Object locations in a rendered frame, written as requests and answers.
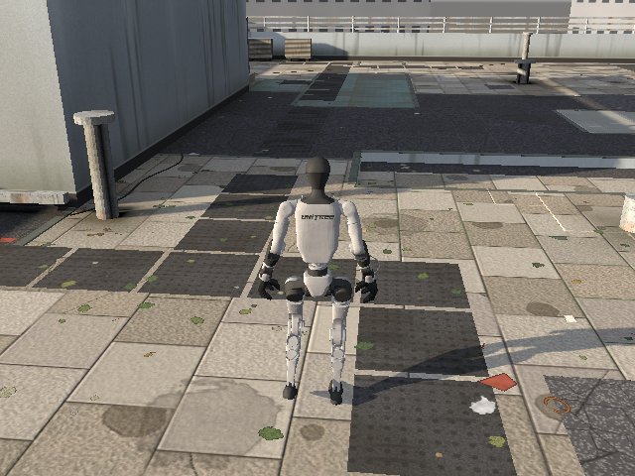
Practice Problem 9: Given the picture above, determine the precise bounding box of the left robot forearm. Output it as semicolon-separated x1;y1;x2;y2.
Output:
259;239;280;282

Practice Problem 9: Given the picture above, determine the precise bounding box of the left robot upper arm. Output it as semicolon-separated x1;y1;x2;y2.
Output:
270;199;297;255

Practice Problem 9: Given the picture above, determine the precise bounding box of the right robot hand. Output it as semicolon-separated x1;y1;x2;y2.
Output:
355;280;378;303

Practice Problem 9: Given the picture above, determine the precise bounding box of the robot right thigh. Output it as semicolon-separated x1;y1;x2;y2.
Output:
329;277;352;346

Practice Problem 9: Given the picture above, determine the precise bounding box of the right robot upper arm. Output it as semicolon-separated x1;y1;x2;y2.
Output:
338;200;365;256

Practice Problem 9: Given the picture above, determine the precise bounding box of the right robot shin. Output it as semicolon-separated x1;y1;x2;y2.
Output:
331;328;346;392

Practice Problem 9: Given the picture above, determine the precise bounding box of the left robot hand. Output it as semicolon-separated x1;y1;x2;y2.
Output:
257;278;280;300

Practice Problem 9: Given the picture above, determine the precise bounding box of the right robot forearm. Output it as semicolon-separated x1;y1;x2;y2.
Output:
355;240;375;284

